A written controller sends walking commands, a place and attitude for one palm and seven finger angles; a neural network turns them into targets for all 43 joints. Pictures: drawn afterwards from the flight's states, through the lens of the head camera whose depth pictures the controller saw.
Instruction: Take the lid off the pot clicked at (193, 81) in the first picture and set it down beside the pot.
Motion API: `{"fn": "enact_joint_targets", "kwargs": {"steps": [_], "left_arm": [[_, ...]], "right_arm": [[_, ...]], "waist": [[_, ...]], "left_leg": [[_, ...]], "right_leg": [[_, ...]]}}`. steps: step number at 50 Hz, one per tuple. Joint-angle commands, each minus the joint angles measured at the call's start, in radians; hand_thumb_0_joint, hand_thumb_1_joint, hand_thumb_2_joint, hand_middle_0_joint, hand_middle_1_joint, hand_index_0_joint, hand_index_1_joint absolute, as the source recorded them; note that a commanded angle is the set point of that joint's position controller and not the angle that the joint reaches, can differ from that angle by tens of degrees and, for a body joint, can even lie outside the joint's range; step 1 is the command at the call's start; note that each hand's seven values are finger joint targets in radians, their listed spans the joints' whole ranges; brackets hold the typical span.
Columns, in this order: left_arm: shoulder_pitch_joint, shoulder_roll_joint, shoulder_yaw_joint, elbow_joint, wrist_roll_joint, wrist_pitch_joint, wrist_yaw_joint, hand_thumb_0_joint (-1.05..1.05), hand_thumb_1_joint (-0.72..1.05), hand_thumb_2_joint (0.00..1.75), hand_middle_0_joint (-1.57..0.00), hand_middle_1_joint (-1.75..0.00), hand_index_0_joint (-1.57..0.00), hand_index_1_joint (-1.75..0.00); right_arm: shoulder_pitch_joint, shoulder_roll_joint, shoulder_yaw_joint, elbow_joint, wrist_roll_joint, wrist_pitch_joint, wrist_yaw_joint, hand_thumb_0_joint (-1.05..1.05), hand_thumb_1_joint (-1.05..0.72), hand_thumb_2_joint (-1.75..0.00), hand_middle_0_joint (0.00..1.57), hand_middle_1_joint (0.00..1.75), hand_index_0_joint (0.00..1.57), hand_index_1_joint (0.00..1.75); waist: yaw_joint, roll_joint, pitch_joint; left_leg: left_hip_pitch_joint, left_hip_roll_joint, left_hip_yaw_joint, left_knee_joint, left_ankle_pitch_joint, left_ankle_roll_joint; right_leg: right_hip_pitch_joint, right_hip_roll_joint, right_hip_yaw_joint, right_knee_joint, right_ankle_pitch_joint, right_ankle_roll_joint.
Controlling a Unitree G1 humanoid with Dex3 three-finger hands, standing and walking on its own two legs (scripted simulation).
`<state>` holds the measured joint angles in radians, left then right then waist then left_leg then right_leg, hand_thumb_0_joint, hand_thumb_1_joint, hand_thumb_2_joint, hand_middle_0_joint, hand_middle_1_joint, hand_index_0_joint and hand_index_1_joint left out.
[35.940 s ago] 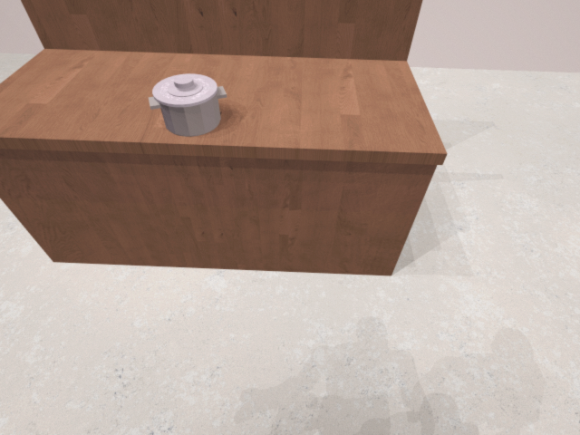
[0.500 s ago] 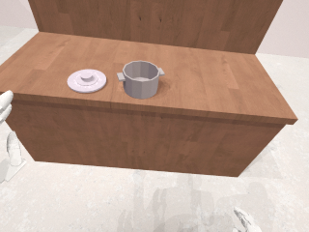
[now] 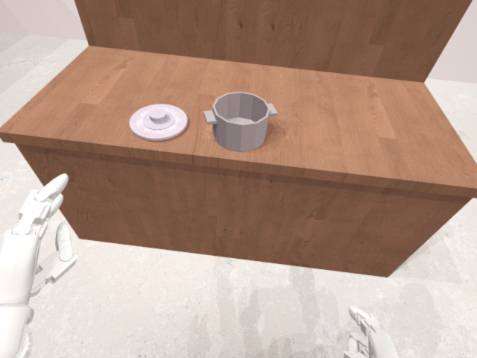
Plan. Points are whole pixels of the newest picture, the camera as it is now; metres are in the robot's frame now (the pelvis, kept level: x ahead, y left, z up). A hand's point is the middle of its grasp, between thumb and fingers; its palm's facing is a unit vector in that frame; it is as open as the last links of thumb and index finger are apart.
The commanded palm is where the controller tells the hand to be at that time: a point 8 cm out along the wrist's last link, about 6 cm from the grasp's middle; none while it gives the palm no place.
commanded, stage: stop stepping back and stand still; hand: left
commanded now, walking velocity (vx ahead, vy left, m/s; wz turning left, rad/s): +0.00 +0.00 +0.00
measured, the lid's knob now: (157, 115) +0.78 +0.29 -0.07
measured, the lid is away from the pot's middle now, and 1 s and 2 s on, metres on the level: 0.26 0.26 0.26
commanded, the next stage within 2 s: let the arm hang, fingers relaxed in 0.22 s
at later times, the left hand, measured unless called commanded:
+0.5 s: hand out of the picture -0.05 +0.17 -0.17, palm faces +0.02 -0.98 -0.18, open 7.2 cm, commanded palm none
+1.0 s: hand out of the picture +0.04 +0.14 -0.18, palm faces +0.03 -0.99 -0.16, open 7.3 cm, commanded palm none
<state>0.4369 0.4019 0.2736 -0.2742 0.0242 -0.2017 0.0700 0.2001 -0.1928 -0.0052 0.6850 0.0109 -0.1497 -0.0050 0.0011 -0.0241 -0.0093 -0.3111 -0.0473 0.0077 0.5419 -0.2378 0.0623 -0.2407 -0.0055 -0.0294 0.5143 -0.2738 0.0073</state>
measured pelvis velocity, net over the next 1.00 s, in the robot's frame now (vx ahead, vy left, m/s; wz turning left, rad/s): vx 0.04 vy -0.02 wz -0.01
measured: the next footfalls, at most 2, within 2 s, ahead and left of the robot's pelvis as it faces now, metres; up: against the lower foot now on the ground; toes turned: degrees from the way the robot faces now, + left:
none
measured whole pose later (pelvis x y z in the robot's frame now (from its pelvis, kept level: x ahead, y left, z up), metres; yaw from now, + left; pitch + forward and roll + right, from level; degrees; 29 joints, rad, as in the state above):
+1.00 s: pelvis +0.04 -0.02 +0.01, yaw -1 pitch +0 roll -1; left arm 0.28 0.13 0.01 1.13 0.01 -0.01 0.05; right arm 0.32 -0.08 -0.03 1.13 0.00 -0.01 -0.05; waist -0.01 -0.02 0.03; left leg -0.20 -0.03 0.00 0.48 -0.28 0.04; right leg -0.13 0.02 -0.03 0.43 -0.30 -0.02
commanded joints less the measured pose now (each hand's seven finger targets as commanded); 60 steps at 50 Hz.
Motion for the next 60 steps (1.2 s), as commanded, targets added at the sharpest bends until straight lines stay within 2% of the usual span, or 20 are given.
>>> {"fn": "enact_joint_targets", "kwargs": {"steps": [1, 3, 5, 6, 8, 11, 12, 13, 17, 18, 24, 29, 34, 37, 39, 47, 49, 52, 54, 60], "left_arm": [[-0.036, -0.095, -0.174, 0.541, 0.019, 0.185, -0.056, 0.00, 0.90, 0.90, -0.20, -0.30, -0.20, -0.30], [-0.107, -0.080, -0.185, 0.668, 0.016, 0.196, -0.054, 0.00, 0.90, 0.90, -0.20, -0.30, -0.20, -0.30], [-0.149, -0.071, -0.198, 0.802, 0.007, 0.206, -0.050, 0.00, 0.90, 0.90, -0.20, -0.30, -0.20, -0.30], [-0.160, -0.065, -0.203, 0.863, 0.004, 0.208, -0.048, 0.00, 0.90, 0.90, -0.20, -0.30, -0.20, -0.30], [-0.161, -0.049, -0.216, 0.974, -0.002, 0.206, -0.048, 0.00, 0.90, 0.90, -0.20, -0.30, -0.20, -0.30], [-0.136, -0.061, -0.232, 1.112, -0.010, 0.196, -0.049, 0.00, 0.90, 0.90, -0.20, -0.30, -0.20, -0.30], [-0.116, -0.097, -0.223, 1.143, -0.008, 0.197, -0.047, 0.00, 0.90, 0.90, -0.20, -0.30, -0.20, -0.30], [-0.107, -0.092, -0.230, 1.168, -0.010, 0.198, -0.047, 0.00, 0.90, 0.90, -0.20, -0.30, -0.20, -0.30], [-0.080, -0.127, -0.254, 1.262, -0.014, 0.196, -0.045, 0.00, 0.90, 0.90, -0.20, -0.30, -0.20, -0.30], [-0.080, -0.132, -0.258, 1.278, -0.014, 0.196, -0.044, 0.00, 0.90, 0.90, -0.20, -0.30, -0.20, -0.30], [-0.042, -0.172, -0.271, 1.357, -0.016, 0.191, -0.032, 0.00, 0.90, 0.90, -0.20, -0.30, -0.20, -0.30], [-0.034, -0.192, -0.269, 1.384, -0.017, 0.193, -0.023, 0.00, 0.90, 0.90, -0.20, -0.30, -0.20, -0.30], [-0.040, -0.209, -0.262, 1.392, -0.016, 0.193, -0.018, 0.00, 0.90, 0.90, -0.20, -0.30, -0.20, -0.30], [-0.047, -0.217, -0.259, 1.389, -0.016, 0.191, -0.017, 0.00, 0.90, 0.90, -0.20, -0.30, -0.20, -0.30], [-0.056, -0.214, -0.257, 1.392, -0.017, 0.192, -0.016, 0.00, 0.90, 0.90, -0.20, -0.30, -0.20, -0.30], [-0.052, -0.219, -0.253, 1.386, -0.020, 0.187, -0.015, 0.00, 0.90, 0.90, -0.20, -0.30, -0.20, -0.30], [-0.057, -0.219, -0.253, 1.383, -0.018, 0.187, -0.014, 0.00, 0.90, 0.90, -0.20, -0.30, -0.20, -0.30], [-0.051, -0.222, -0.253, 1.385, -0.020, 0.185, -0.013, 0.00, 0.90, 0.90, -0.20, -0.30, -0.20, -0.30], [-0.052, -0.222, -0.253, 1.384, -0.019, 0.186, -0.013, 0.00, 0.90, 0.90, -0.20, -0.30, -0.20, -0.30], [-0.047, -0.229, -0.253, 1.388, -0.019, 0.186, -0.013, 0.00, 0.90, 0.90, -0.20, -0.30, -0.20, -0.30]], "right_arm": [[0.018, -0.173, -0.073, 0.009, -0.016, 0.068, 0.011, 0.00, -0.90, -0.90, 0.20, 0.30, 0.20, 0.30], [-0.007, -0.164, -0.069, 0.029, -0.028, 0.089, 0.005, 0.00, -0.90, -0.90, 0.20, 0.30, 0.20, 0.30], [-0.029, -0.150, -0.063, 0.058, -0.033, 0.107, -0.004, 0.00, -0.90, -0.90, 0.20, 0.30, 0.20, 0.30], [-0.028, -0.141, -0.058, 0.076, -0.032, 0.114, -0.007, 0.00, -0.90, -0.90, 0.20, 0.30, 0.20, 0.30], [-0.021, -0.130, -0.053, 0.112, -0.027, 0.123, -0.011, 0.00, -0.90, -0.90, 0.20, 0.30, 0.20, 0.30], [0.017, -0.113, -0.046, 0.177, -0.021, 0.124, -0.019, 0.00, -0.90, -0.90, 0.20, 0.30, 0.20, 0.30], [0.030, -0.099, -0.049, 0.191, -0.026, 0.127, -0.024, 0.00, -0.90, -0.90, 0.20, 0.30, 0.20, 0.30], [0.039, -0.093, -0.049, 0.201, -0.022, 0.132, -0.027, 0.00, -0.90, -0.90, 0.20, 0.30, 0.20, 0.30], [0.100, -0.075, -0.047, 0.261, -0.017, 0.138, -0.032, 0.00, -0.90, -0.90, 0.20, 0.30, 0.20, 0.30], [0.111, -0.068, -0.047, 0.272, -0.015, 0.141, -0.032, 0.00, -0.90, -0.90, 0.20, 0.30, 0.20, 0.30], [0.167, -0.039, -0.041, 0.343, -0.012, 0.139, -0.038, 0.00, -0.90, -0.90, 0.20, 0.30, 0.20, 0.30], [0.181, -0.013, -0.038, 0.384, -0.012, 0.139, -0.040, 0.00, -0.90, -0.90, 0.20, 0.30, 0.20, 0.30], [0.187, 0.008, -0.038, 0.411, -0.015, 0.136, -0.042, 0.00, -0.90, -0.90, 0.20, 0.30, 0.20, 0.30], [0.189, 0.015, -0.040, 0.418, -0.016, 0.133, -0.043, 0.00, -0.90, -0.90, 0.20, 0.30, 0.20, 0.30], [0.194, 0.023, -0.038, 0.423, -0.016, 0.134, -0.044, 0.00, -0.90, -0.90, 0.20, 0.30, 0.20, 0.30], [0.203, 0.031, -0.042, 0.425, -0.015, 0.130, -0.049, 0.00, -0.90, -0.90, 0.20, 0.30, 0.20, 0.30], [0.204, 0.034, -0.042, 0.424, -0.014, 0.132, -0.049, 0.00, -0.90, -0.90, 0.20, 0.30, 0.20, 0.30], [0.202, 0.032, -0.042, 0.428, -0.014, 0.131, -0.050, 0.00, -0.90, -0.90, 0.20, 0.30, 0.20, 0.30], [0.203, 0.035, -0.042, 0.428, -0.013, 0.132, -0.050, 0.00, -0.90, -0.90, 0.20, 0.30, 0.20, 0.30], [0.201, 0.032, -0.042, 0.430, -0.014, 0.132, -0.052, 0.00, -0.90, -0.90, 0.20, 0.30, 0.20, 0.30]], "waist": [[-0.010, -0.083, -0.140], [-0.003, -0.101, -0.081], [0.005, -0.045, -0.013], [0.006, -0.016, -0.002], [0.007, 0.079, 0.031], [0.004, 0.157, -0.007], [0.004, 0.202, -0.018], [0.006, 0.205, -0.002], [-0.002, 0.139, 0.010], [-0.003, 0.092, 0.030], [-0.006, 0.019, 0.033], [-0.003, 0.015, 0.083], [0.000, 0.008, 0.090], [0.000, 0.016, 0.091], [0.000, 0.045, 0.116], [-0.003, 0.030, 0.066], [-0.005, 0.030, 0.089], [-0.005, 0.030, 0.074], [-0.007, 0.019, 0.091], [-0.008, 0.038, 0.085]], "left_leg": [[0.049, 0.179, -0.197, -0.022, 0.314, 0.031], [0.005, 0.154, -0.184, -0.044, 0.258, 0.029], [-0.018, 0.126, -0.157, -0.070, 0.206, 0.020], [-0.014, 0.117, -0.148, -0.082, 0.188, 0.015], [-0.004, 0.112, -0.138, -0.105, 0.128, 0.007], [0.042, 0.121, -0.138, -0.132, 0.094, 0.005], [0.053, 0.130, -0.143, -0.147, 0.058, 0.009], [0.049, 0.135, -0.157, -0.160, 0.041, 0.014], [0.060, 0.140, -0.161, -0.183, -0.020, 0.015], [0.057, 0.143, -0.161, -0.185, -0.020, 0.016], [0.093, 0.140, -0.138, -0.166, 0.067, 0.017], [0.074, 0.138, -0.128, -0.168, 0.084, 0.015], [0.076, 0.138, -0.126, -0.172, 0.102, 0.015], [0.080, 0.132, -0.117, -0.161, 0.128, 0.012], [0.063, 0.133, -0.116, -0.168, 0.121, 0.010], [0.108, 0.131, -0.094, -0.131, 0.206, 0.005], [0.099, 0.129, -0.093, -0.129, 0.204, 0.004], [0.119, 0.129, -0.087, -0.122, 0.223, 0.002], [0.108, 0.129, -0.085, -0.123, 0.219, 0.001], [0.128, 0.134, -0.087, -0.130, 0.216, 0.003]], "right_leg": [[-0.007, -0.062, 0.021, 0.056, 0.090, -0.052], [0.008, -0.066, 0.048, 0.030, 0.110, -0.060], [0.024, -0.078, 0.080, -0.023, 0.132, -0.065], [0.037, -0.080, 0.090, -0.043, 0.135, -0.066], [0.032, -0.083, 0.106, -0.078, 0.112, -0.070], [0.065, -0.075, 0.097, -0.097, 0.097, -0.069], [0.068, -0.069, 0.083, -0.103, 0.077, -0.068], [0.067, -0.063, 0.075, -0.114, 0.073, -0.066], [0.069, -0.063, 0.064, -0.143, 0.058, -0.064], [0.061, -0.062, 0.059, -0.150, 0.056, -0.063], [0.061, -0.076, 0.063, -0.158, 0.102, -0.061], [0.055, -0.072, 0.060, -0.151, 0.103, -0.059], [0.058, -0.071, 0.059, -0.140, 0.110, -0.058], [0.065, -0.073, 0.063, -0.140, 0.132, -0.059], [0.057, -0.072, 0.064, -0.138, 0.121, -0.060], [0.087, -0.081, 0.070, -0.140, 0.201, -0.060], [0.078, -0.081, 0.073, -0.141, 0.207, -0.060], [0.083, -0.082, 0.074, -0.142, 0.225, -0.059], [0.080, -0.081, 0.073, -0.143, 0.225, -0.058], [0.076, -0.075, 0.073, -0.144, 0.208, -0.059]]}}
